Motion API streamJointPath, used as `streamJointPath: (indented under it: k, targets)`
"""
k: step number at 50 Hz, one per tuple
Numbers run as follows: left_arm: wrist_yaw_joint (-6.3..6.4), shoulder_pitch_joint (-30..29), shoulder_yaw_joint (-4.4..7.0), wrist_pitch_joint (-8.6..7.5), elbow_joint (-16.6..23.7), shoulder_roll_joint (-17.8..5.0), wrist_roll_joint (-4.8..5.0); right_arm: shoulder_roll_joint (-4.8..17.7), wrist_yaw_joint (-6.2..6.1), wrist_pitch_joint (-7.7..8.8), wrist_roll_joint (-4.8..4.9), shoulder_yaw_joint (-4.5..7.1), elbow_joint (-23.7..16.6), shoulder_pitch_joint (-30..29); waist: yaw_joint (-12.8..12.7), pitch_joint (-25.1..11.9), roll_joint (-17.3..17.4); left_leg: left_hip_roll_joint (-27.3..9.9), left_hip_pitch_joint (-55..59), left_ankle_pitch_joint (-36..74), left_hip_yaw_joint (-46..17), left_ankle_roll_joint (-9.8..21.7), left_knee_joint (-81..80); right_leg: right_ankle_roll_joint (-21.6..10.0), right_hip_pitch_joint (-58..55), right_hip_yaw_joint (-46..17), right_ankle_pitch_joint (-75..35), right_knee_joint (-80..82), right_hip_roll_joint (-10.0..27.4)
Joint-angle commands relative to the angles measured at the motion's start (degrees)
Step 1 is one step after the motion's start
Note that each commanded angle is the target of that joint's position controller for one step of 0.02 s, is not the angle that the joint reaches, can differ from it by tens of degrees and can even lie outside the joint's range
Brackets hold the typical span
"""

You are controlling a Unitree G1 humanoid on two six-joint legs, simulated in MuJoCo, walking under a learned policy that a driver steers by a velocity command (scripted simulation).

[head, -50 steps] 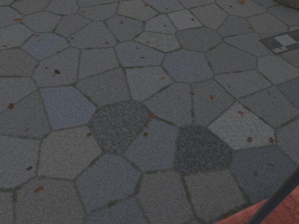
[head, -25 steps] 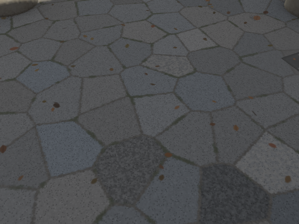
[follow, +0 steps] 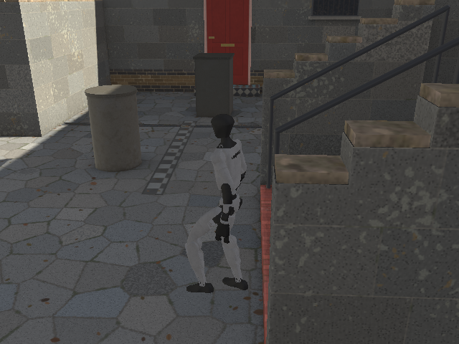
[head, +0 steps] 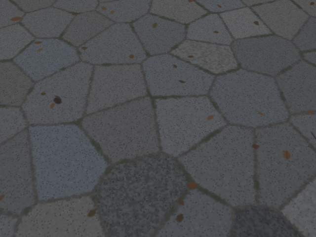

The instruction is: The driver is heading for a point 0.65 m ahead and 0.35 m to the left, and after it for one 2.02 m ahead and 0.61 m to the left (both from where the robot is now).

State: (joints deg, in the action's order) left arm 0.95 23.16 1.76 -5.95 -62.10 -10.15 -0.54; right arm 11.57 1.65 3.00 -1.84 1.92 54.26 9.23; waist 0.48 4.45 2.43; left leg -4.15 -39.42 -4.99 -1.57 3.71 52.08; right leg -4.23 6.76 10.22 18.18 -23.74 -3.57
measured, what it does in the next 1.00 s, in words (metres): walks ahead, turning left: left foot, then right foot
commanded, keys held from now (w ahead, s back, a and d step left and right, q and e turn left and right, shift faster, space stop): w+q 1.00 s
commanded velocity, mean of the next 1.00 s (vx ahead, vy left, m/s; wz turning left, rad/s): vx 0.50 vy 0.00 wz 0.55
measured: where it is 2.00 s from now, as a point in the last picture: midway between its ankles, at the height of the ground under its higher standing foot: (115, 182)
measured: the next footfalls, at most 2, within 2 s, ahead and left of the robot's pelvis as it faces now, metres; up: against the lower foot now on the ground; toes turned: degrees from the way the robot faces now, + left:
left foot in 0.16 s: +0.25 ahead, +0.09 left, +0.00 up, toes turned +9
right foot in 0.70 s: +0.61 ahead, +0.02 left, +0.00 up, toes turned +27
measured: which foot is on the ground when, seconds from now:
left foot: up 0.00-0.14, down 0.16-0.72, up 0.74-1.00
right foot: down 0.00-0.18, up 0.20-0.68, down 0.70-1.00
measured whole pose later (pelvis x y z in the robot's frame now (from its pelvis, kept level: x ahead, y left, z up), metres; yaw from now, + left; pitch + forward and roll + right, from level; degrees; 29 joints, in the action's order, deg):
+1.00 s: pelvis +0.55 +0.09 +0.01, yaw +35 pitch +1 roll -1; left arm 0.1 20.2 2.6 -5.1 -48.4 -13.8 -1.1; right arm 17.3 3.1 0.1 -1.9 3.9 44.3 11.0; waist -1.5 2.0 3.3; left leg -2.2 -36.8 -11.4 -2.3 3.3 62.4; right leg -2.6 5.7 9.0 12.1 -17.0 -0.9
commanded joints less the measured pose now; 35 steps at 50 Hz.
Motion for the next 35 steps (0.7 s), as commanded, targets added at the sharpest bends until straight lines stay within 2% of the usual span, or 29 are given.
streamJointPath:
  k: [1,2,3,5,6,7,8,9,10,11,12,13,14,15,17,18,20,21,23,25,26,29,30,31,33,34,35]
  targets:
    - [-0.1,-4.3,0.85,-1.55,5.7,-7.0,0.59,-0.5,0.47,0.52,1.02,-1.01,-3.0,0.2,2.3,-2.2,-7.9,1.8,13.2,7.7,4.1,1.3,-7.7,-4.1,7.2,-5.3,-32.4,11.7,16.2]
    - [0.1,-2.8,1.11,-1.31,5.4,-7.5,0.64,0.3,0.61,0.15,0.83,-0.76,-4.1,-2.1,1.6,-0.7,-6.2,1.8,11.8,6.3,4.8,2.1,-8.7,-4.0,4.6,-4.9,-33.5,11.4,17.3]
    - [0.19,-1.6,1.26,-0.78,4.9,-8.1,0.07,1.2,0.47,-0.18,0.56,-0.49,-4.4,-3.6,1.2,-0.2,-5.2,2.3,10.6,4.5,5.9,3.1,-9.9,-3.9,1.0,-3.6,-37.4,9.7,17.4]
    - [0.46,0.9,1.36,0.17,4.5,-8.7,-0.33,2.5,0.6,-0.31,-0.12,0.02,-5.1,-4.4,0.8,-1.1,-5.5,5.1,12.4,-1.8,8.3,5.4,-12.8,-3.1,-5.4,-1.0,-49.2,3.8,17.4]
    - [0.53,1.6,1.45,0.78,4.4,-9.3,-0.68,2.8,0.74,-0.3,-0.08,0.33,-4.7,-2.4,1.7,-2.4,-6.0,7.1,15.2,-5.1,9.5,6.4,-14.1,-3.1,-7.5,0.2,-54.5,-2.1,17.5]
    - [0.62,2.5,1.58,1.26,4.3,-9.8,-0.8,3.3,0.81,-0.02,-0.46,0.85,-3.3,2.2,3.6,-4.9,-6.9,9.4,21.2,-7.4,10.3,7.3,-17.2,-2.7,-7.4,1.6,-55.6,-10.4,17.3]
    - [0.43,2.7,1.54,1.62,5.2,-10.1,-1.02,6.0,0.24,0.29,-0.81,2.2,-1.2,9.5,6.8,-8.8,-5.1,9.0,32.0,-7.5,6.8,9.3,-19.8,-1.4,-1.8,2.7,-49.1,-22.9,16.6]
    - [0.09,2.6,1.28,1.64,8.0,-8.4,-0.96,12.4,-0.55,0.24,-1.12,3.98,-0.7,15.3,8.5,-14.3,2.9,-4.4,42.4,-7.8,-12.9,13.7,-22.2,0.7,9.6,4.3,-23.3,-43.6,12.8]
    - [-0.91,3.4,1.02,1.08,11.6,-6.1,0.51,15.9,-0.43,-0.83,0.22,4.63,-1.9,14.3,4.8,-19.8,12.6,-16.4,55.8,-9.8,-44.6,22.9,-33.3,3.1,30.8,-4.2,13.9,-59.8,0.7]
    - [-0.81,-4.0,1.56,0.86,13.0,-9.4,-0.55,14.4,-0.62,-1.51,1.06,4.36,-1.6,13.2,6.1,-13.4,1.7,-14.6,53.3,-12.8,-39.4,20.2,-35.9,2.5,38.8,-11.3,9.3,-58.4,4.4]
    - [-0.64,-7.1,1.27,0.13,14.7,-8.6,0.01,12.2,-1.21,-1.47,1.16,3.81,-1.3,10.0,4.3,-6.4,0.3,-13.3,45.6,-9.5,-31.8,17.9,-36.6,2.4,39.5,-11.6,4.5,-54.4,6.9]
    - [-0.54,-7.3,1.09,0.02,14.4,-8.2,-0.24,10.1,-1.47,-1.38,1.18,3.32,-1.4,7.5,1.4,-2.2,-2.5,-10.7,37.7,-1.2,-26.4,15.5,-37.7,2.5,36.0,-11.6,2.7,-49.5,8.6]
    - [-0.42,-5.9,1.05,0.88,13.9,-7.9,-1.16,8.9,-1.62,-0.94,1.27,2.99,-1.9,5.8,-0.7,-1.5,-1.8,-8.1,32.6,5.7,-21.8,14.0,-37.7,3.0,31.7,-12.2,2.5,-45.4,9.8]
    - [-0.56,-4.4,1.07,2.29,13.1,-7.6,-2.1,8.1,-1.61,-0.42,1.24,2.86,-2.4,4.9,-2.0,-1.9,-1.4,-6.2,29.7,9.8,-19.0,13.1,-38.0,3.7,27.9,-11.9,2.3,-43.9,9.8]
    - [-1.11,-5.0,1.36,3.92,13.6,-7.6,-2.25,9.3,-1.42,0.56,1.8,3.13,-2.6,6.5,-2.5,-3.7,-1.2,-3.7,29.4,16.6,-15.6,12.8,-38.4,4.7,26.8,-11.0,-0.4,-40.7,9.3]
    - [-1.18,-6.5,1.38,4.21,14.3,-7.4,-1.98,10.0,-1.38,0.8,1.9,3.31,-2.6,7.2,-2.6,-3.8,-1.3,-2.7,29.4,18.2,-14.3,12.4,-38.3,5.2,27.3,-10.6,-2.6,-38.6,9.2]
    - [-1.29,-11.7,1.48,4.42,16.4,-7.1,-1.91,11.0,-1.69,0.66,2.27,3.71,-2.7,9.6,-1.2,-4.1,-0.7,-1.8,30.9,17.3,-14.2,11.4,-38.8,6.6,29.7,-10.1,-6.9,-34.4,9.2]
    - [-1.17,-15.3,1.45,4.53,18.0,-7.0,-1.37,11.3,-1.83,0.46,2.33,3.77,-2.2,11.3,-0.2,-3.7,-0.3,-2.1,32.4,15.3,-15.2,11.1,-39.0,7.3,31.7,-10.2,-8.4,-32.9,9.0]
    - [-1.65,-19.0,1.52,4.34,18.9,-7.2,-1.18,10.6,-1.89,0.4,1.65,3.62,-2.5,13.4,1.8,-3.5,0.7,-1.4,34.6,14.2,-15.4,10.3,-38.4,7.5,33.4,-10.1,-12.6,-27.9,8.7]
    - [-2.0,-23.1,1.46,4.21,20.6,-7.3,-1.42,10.9,-1.74,0.49,1.33,3.7,-2.6,15.5,3.4,-2.6,0.9,-1.3,36.1,13.6,-16.7,10.0,-38.1,7.4,34.0,-10.2,-15.0,-23.6,7.6]
    - [-1.97,-25.6,1.34,4.2,21.8,-7.4,-1.72,11.0,-1.84,0.44,1.63,3.78,-2.5,17.0,3.8,-1.5,0.6,-1.7,36.4,14.2,-17.9,9.9,-38.2,7.3,34.7,-10.4,-15.5,-22.0,7.3]
    - [-2.18,-29.5,0.85,3.66,23.8,-7.7,-1.16,11.5,-2.15,0.34,1.1,3.87,-2.9,18.8,5.0,-0.8,1.9,-2.4,40.0,16.9,-19.4,10.1,-35.9,6.5,34.3,-10.7,-15.2,-15.8,5.7]
    - [-2.12,-30.2,0.81,3.4,24.4,-8.6,-0.7,12.1,-2.25,0.23,0.66,4.0,-3.2,18.9,5.3,-0.5,2.5,-2.6,40.7,18.1,-20.3,9.7,-35.0,6.2,33.4,-10.6,-14.8,-14.1,5.2]
    - [-2.11,-30.1,0.73,3.11,24.9,-8.9,-0.39,12.2,-2.43,-0.12,0.68,4.11,-3.7,18.7,4.7,-0.3,3.0,-2.4,40.3,19.3,-20.6,9.0,-33.7,5.7,31.1,-10.8,-13.8,-11.2,4.6]
    - [-1.89,-24.4,0.82,2.4,23.9,-10.0,-0.19,13.1,-2.73,-0.07,0.63,4.3,-5.1,15.9,1.7,-1.7,3.7,-2.2,36.6,23.2,-21.3,6.6,-30.9,4.1,19.1,-10.7,-11.7,-6.3,2.9]
    - [-1.45,-17.4,1.47,1.98,21.9,-11.3,-0.36,13.7,-2.57,0.6,0.66,4.32,-5.8,13.9,-1.6,-5.1,2.5,-1.5,34.8,29.0,-21.5,5.5,-25.4,2.9,9.3,-10.6,-10.0,-5.5,1.4]
    - [-0.72,-8.8,2.23,1.2,19.9,-13.2,-0.68,14.0,-1.98,1.31,1.21,4.34,-6.3,12.2,-6.4,-9.8,-0.9,2.4,31.6,28.6,-18.3,4.1,-14.4,1.4,-2.2,-11.6,-11.1,-2.3,3.2]
Keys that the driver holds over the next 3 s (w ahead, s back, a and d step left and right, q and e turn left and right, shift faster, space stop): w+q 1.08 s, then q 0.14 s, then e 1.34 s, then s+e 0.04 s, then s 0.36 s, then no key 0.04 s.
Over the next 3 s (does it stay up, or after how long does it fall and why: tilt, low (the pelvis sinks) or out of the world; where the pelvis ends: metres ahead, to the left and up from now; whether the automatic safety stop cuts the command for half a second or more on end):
stays up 0.60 0.19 0.01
